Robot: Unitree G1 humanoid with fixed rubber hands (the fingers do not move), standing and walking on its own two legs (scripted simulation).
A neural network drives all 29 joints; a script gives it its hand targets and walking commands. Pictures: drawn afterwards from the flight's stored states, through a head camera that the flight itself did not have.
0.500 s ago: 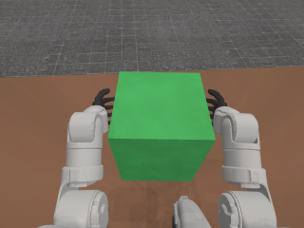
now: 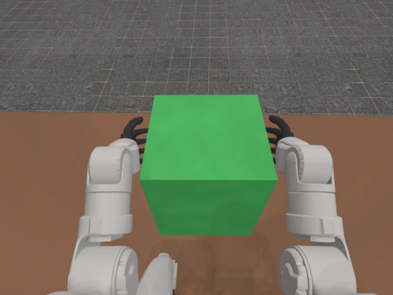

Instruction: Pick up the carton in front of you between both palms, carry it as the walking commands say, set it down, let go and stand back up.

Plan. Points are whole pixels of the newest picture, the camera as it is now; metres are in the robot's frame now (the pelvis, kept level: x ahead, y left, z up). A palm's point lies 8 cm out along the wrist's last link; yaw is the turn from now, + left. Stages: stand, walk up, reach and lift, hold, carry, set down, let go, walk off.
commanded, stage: carry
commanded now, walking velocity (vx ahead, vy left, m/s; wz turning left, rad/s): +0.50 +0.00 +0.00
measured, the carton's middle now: (205, 169) +0.36 +0.02 +0.02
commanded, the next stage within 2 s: none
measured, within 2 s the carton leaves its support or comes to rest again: neither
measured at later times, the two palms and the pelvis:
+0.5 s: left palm (162, 71) +0.68 +0.16 +0.04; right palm (265, 76) +0.65 -0.14 +0.04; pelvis +0.31 +0.04 -0.05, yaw -2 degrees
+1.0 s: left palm (177, 34) +0.96 +0.15 +0.00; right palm (255, 31) +0.98 -0.15 +0.00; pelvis +0.62 -0.02 -0.10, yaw +0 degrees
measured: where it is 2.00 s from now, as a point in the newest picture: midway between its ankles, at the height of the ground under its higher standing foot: (209, 138)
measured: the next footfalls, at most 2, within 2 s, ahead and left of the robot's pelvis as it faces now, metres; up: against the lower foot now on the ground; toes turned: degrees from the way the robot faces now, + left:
left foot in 0.24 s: +0.33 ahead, +0.07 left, -0.05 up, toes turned +0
right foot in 0.78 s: +0.66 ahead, -0.05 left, -0.09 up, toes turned -2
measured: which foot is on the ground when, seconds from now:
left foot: up 0.00-0.22, down 0.24-0.78, up 0.80-1.00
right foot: down 0.00-0.24, up 0.26-0.76, down 0.78-1.00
